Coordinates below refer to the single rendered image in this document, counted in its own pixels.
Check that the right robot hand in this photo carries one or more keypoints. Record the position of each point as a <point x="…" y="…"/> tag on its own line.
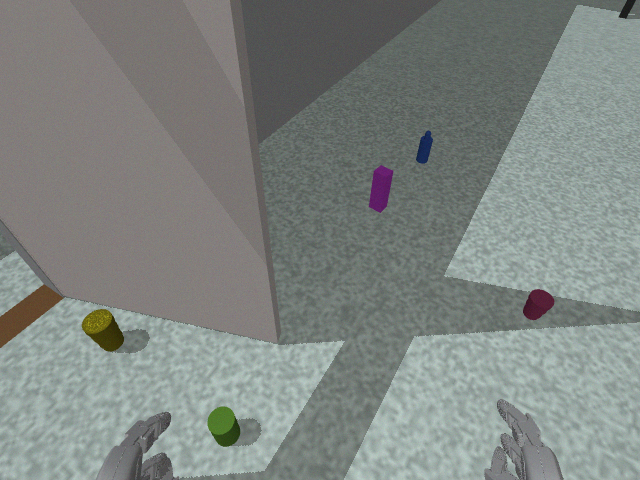
<point x="533" y="461"/>

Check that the left robot hand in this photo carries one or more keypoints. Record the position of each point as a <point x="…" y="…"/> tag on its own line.
<point x="124" y="462"/>

